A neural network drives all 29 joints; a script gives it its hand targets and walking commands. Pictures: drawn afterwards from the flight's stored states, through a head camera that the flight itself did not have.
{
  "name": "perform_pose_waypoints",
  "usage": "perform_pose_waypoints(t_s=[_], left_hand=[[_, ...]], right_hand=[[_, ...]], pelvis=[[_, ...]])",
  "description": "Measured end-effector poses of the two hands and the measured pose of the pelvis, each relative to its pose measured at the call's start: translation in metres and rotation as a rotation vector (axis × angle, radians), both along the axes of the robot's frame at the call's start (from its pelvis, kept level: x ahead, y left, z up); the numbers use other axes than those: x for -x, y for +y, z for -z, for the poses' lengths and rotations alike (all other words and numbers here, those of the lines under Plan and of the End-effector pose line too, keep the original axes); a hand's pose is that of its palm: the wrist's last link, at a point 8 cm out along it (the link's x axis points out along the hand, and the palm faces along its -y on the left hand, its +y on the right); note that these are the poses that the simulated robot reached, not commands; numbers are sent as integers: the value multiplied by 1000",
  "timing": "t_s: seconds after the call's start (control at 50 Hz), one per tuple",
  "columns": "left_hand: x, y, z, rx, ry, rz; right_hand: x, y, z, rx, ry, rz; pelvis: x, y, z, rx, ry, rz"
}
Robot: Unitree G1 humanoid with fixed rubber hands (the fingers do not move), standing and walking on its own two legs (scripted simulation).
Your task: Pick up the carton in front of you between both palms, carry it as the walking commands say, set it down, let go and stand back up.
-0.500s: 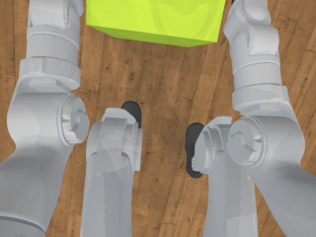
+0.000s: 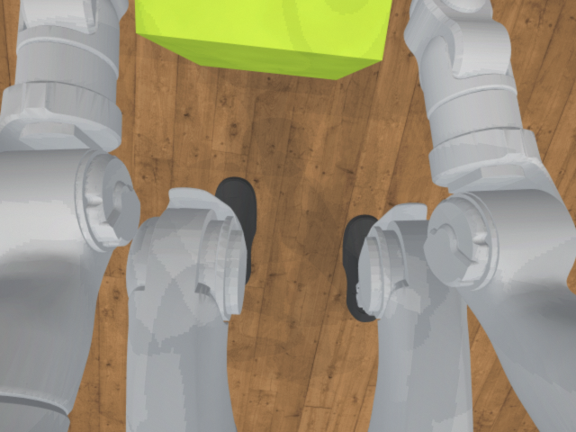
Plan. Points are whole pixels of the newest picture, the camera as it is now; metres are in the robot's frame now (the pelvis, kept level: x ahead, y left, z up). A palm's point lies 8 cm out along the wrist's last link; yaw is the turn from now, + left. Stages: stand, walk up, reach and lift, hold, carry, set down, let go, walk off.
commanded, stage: set down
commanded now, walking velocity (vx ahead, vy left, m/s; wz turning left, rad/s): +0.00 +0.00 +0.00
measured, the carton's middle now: out of the picture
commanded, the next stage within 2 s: let go in 1.94 s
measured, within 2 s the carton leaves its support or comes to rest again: neither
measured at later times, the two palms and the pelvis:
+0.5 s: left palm out of the picture +0.53 +0.26 -0.17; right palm out of the picture +0.55 -0.06 -0.17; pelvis -0.01 +0.00 -0.01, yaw +0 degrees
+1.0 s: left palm out of the picture +0.55 +0.30 -0.16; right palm out of the picture +0.57 -0.09 -0.17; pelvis +0.00 +0.00 +0.00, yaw +1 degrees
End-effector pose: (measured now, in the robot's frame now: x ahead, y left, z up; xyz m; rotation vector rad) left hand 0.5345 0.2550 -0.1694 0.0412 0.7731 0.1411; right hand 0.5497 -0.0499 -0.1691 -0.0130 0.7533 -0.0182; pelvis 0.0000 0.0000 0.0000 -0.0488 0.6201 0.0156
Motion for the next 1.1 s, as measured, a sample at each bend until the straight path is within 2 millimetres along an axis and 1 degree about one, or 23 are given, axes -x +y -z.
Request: perform_pose_waypoints(t_s=[0.32,0.56,0.66,0.7,0.74,0.8,0.88,0.96,1.02,1.1], left_hand=[[1,3,3,45,-14,22],[0,5,5,67,-26,34],[3,6,10,69,-29,24],[8,10,18,47,-6,3],[13,17,25,20,10,-32],[13,29,28,-11,10,-76],[3,40,20,-28,-28,-97],[-8,42,3,-15,-77,-101],[-12,41,-14,-8,-111,-101],[-12,42,-46,-11,-142,-97]], right_hand=[[-2,-4,3,-27,-14,-44],[-4,-6,5,-39,-20,-65],[-4,-7,7,-5,-19,-85],[-3,-10,11,30,-7,-91],[-3,-17,15,54,3,-72],[-6,-31,20,75,10,-46],[-13,-43,18,81,-16,-34],[-18,-41,7,72,-57,-38],[-20,-33,-10,65,-90,-42],[-23,-21,-46,65,-126,-40]], pelvis=[[8,1,8,-3,-62,8],[8,0,10,-2,-90,7],[6,0,10,2,-93,0],[4,1,9,4,-89,-5],[2,2,7,5,-80,-7],[0,3,6,5,-67,-6],[-1,3,7,3,-59,-5],[-1,2,7,-2,-56,-10],[-1,-1,2,-4,-49,-17],[0,-4,-13,-3,-33,-28]])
